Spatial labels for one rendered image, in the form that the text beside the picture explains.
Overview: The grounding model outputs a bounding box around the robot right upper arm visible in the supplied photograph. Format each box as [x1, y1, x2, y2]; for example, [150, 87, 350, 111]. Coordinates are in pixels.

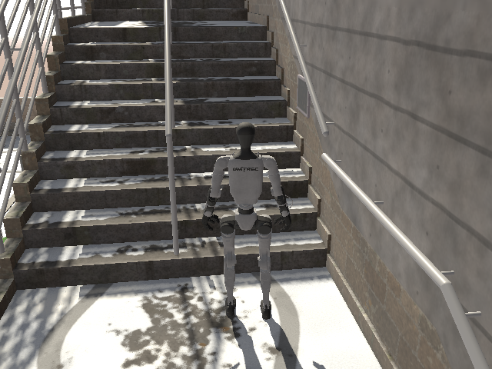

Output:
[262, 155, 283, 197]

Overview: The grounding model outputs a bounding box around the robot left hand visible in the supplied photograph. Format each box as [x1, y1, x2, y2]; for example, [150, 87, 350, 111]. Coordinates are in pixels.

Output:
[201, 214, 220, 231]

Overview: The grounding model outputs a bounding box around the robot right thigh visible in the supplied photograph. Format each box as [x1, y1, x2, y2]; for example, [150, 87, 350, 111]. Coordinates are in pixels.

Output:
[257, 214, 272, 270]

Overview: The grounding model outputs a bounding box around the robot left forearm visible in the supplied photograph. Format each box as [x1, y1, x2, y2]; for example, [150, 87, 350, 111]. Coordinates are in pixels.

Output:
[204, 187, 218, 217]

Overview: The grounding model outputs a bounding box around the robot left upper arm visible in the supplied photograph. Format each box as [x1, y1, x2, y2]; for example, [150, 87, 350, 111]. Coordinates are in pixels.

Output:
[210, 155, 230, 198]

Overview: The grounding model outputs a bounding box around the right robot foot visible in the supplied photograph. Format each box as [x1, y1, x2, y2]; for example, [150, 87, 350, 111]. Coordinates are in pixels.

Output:
[260, 300, 271, 320]

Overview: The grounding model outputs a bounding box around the robot right forearm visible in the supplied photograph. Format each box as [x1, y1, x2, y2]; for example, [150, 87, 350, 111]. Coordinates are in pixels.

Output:
[274, 185, 290, 217]

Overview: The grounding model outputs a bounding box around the robot right hand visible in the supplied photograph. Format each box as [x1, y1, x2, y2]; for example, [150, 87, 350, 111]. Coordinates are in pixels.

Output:
[274, 213, 291, 232]

